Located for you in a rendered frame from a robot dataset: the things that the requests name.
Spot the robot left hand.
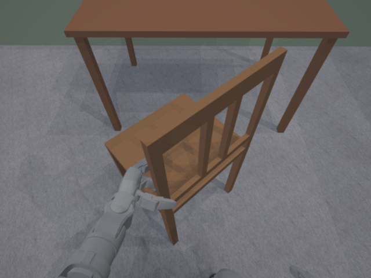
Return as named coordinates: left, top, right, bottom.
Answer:
left=118, top=158, right=177, bottom=211

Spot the robot right hand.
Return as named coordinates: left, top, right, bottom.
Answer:
left=289, top=265, right=315, bottom=278

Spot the table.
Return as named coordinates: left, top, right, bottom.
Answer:
left=64, top=0, right=349, bottom=133

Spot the robot right shin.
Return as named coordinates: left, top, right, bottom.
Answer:
left=216, top=268, right=231, bottom=274

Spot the chair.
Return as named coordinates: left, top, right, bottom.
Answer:
left=104, top=46, right=288, bottom=245

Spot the left robot forearm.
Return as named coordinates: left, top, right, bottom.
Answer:
left=54, top=192, right=136, bottom=278

